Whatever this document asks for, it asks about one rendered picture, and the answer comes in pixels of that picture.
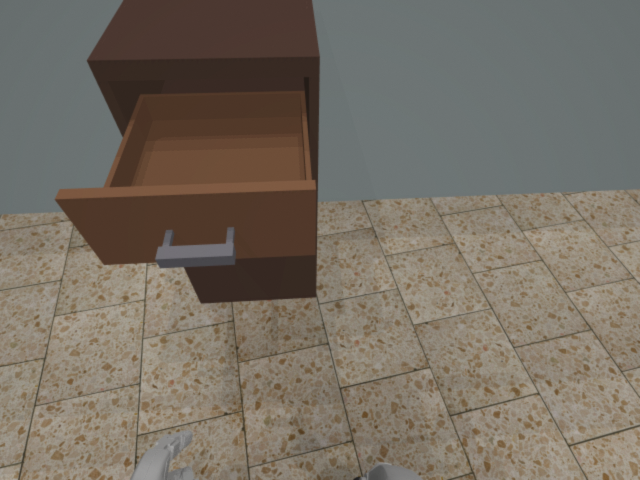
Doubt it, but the right robot shin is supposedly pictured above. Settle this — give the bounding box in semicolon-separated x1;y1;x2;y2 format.
368;462;391;473

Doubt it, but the handle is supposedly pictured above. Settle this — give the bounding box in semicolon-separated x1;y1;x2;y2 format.
155;227;236;268

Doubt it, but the drawer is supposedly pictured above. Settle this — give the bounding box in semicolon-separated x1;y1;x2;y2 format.
55;91;316;265

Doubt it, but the robot left hand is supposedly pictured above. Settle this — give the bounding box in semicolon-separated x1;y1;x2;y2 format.
130;430;199;480

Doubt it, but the cabinet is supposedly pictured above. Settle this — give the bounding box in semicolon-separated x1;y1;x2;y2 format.
87;0;320;304

